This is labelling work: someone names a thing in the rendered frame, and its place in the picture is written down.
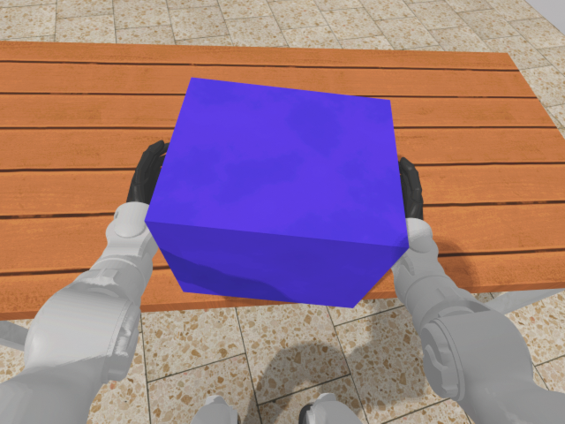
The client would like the robot right upper arm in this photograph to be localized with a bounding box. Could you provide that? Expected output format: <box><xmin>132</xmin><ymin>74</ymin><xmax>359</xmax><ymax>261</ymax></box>
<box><xmin>421</xmin><ymin>310</ymin><xmax>565</xmax><ymax>424</ymax></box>

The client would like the right robot forearm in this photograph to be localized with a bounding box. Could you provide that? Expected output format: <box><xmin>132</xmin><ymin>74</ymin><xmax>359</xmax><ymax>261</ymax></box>
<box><xmin>391</xmin><ymin>218</ymin><xmax>533</xmax><ymax>379</ymax></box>

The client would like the right robot hand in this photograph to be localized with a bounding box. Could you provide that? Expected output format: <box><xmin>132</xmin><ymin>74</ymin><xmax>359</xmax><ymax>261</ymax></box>
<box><xmin>398</xmin><ymin>157</ymin><xmax>424</xmax><ymax>221</ymax></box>

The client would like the robot left upper arm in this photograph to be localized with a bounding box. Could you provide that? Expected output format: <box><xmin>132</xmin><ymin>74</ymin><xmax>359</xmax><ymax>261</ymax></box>
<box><xmin>0</xmin><ymin>288</ymin><xmax>141</xmax><ymax>424</ymax></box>

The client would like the left robot hand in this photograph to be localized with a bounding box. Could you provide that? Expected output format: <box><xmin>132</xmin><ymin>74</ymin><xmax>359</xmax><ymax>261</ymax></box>
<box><xmin>126</xmin><ymin>140</ymin><xmax>169</xmax><ymax>205</ymax></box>

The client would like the carton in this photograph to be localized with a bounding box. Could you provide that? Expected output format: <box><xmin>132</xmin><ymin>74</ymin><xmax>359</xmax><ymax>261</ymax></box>
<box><xmin>145</xmin><ymin>78</ymin><xmax>409</xmax><ymax>308</ymax></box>

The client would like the robot left thigh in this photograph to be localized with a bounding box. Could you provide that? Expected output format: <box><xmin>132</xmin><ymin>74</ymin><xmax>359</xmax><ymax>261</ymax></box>
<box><xmin>190</xmin><ymin>404</ymin><xmax>237</xmax><ymax>424</ymax></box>

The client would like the right robot shin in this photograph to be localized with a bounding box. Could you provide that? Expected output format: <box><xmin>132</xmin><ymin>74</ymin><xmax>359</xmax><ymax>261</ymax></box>
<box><xmin>313</xmin><ymin>393</ymin><xmax>336</xmax><ymax>407</ymax></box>

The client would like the table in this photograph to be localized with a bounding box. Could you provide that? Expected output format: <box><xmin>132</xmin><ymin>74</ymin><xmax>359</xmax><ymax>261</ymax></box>
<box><xmin>0</xmin><ymin>41</ymin><xmax>565</xmax><ymax>352</ymax></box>

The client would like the left robot forearm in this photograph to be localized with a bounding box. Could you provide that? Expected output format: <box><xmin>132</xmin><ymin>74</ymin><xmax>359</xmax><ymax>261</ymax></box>
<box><xmin>24</xmin><ymin>201</ymin><xmax>158</xmax><ymax>366</ymax></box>

